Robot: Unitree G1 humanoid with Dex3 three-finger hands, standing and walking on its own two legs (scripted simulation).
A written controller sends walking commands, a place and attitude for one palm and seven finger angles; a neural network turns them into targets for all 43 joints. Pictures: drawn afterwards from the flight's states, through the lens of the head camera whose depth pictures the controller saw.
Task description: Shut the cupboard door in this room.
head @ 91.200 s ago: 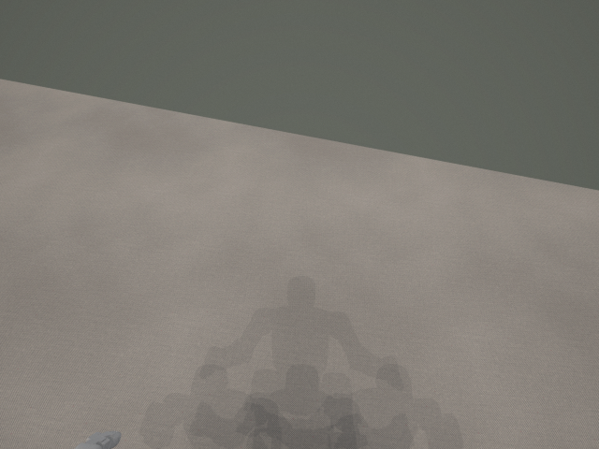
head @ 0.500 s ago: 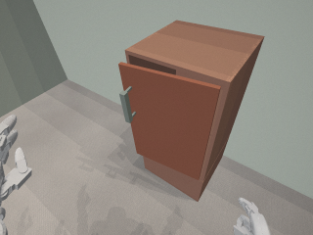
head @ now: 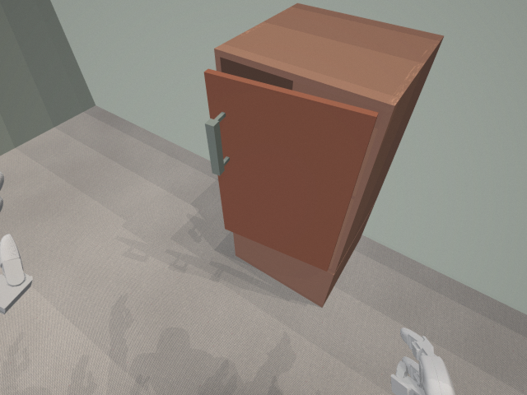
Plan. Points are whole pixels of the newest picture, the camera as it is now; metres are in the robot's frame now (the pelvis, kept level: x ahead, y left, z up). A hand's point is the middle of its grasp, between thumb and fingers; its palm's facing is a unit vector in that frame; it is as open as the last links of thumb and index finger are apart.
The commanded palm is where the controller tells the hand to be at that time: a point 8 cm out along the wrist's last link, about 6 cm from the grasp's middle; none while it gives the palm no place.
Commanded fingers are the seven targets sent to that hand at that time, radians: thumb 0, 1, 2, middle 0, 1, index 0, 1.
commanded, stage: step back with the hand held close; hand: left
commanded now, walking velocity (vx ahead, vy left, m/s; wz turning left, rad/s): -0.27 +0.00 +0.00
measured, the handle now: (219, 144) +0.69 +0.16 -0.04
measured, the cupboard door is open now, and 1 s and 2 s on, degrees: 7 7 7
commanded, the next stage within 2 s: stop stepping back and stand still in 1.04 s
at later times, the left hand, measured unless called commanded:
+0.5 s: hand out of the picture +0.12 +0.28 +0.18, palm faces +0.47 -0.72 -0.51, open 7.4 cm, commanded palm +0.05 +0.30 +0.19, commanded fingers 0.00 0.90 0.90 -0.20 -0.30 -0.20 -0.30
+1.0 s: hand out of the picture +0.01 +0.31 +0.18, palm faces +0.45 -0.80 -0.38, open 7.4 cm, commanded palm -0.04 +0.34 +0.19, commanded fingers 0.00 0.90 0.90 -0.20 -0.30 -0.20 -0.30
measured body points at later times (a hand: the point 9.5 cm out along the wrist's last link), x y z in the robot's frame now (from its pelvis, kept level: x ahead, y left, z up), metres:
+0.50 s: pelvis -0.07 +0.00 -0.01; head -0.06 +0.02 +0.44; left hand +0.09 +0.31 +0.21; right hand +0.09 -0.25 -0.09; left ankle +0.07 +0.09 -0.73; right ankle -0.07 -0.14 -0.73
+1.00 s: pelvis -0.19 +0.04 -0.01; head -0.18 +0.08 +0.44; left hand -0.02 +0.35 +0.20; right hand +0.02 -0.18 -0.06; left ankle +0.00 +0.09 -0.72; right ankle -0.25 -0.12 -0.73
